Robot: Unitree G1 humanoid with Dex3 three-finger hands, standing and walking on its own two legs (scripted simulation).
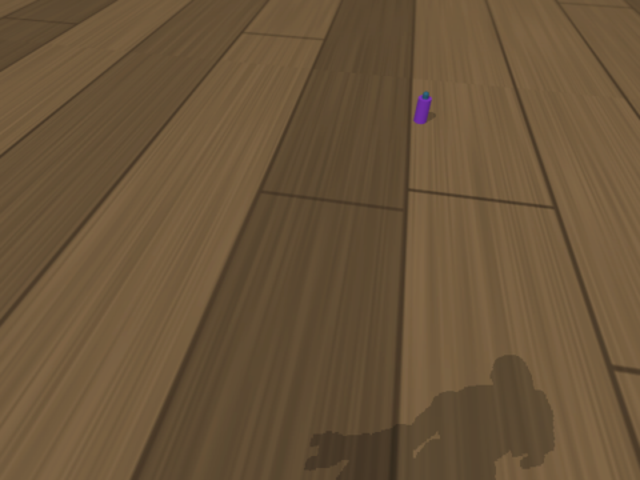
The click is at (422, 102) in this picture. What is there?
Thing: necked bottle
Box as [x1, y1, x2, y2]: [414, 92, 431, 123]
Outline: 427,92 424,92 422,95 418,97 414,116 414,121 417,123 424,123 426,120 431,99
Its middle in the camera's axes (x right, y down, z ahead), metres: +0.61 -0.80 +2.31
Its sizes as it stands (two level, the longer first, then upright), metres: 0.077 0.077 0.184
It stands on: the floor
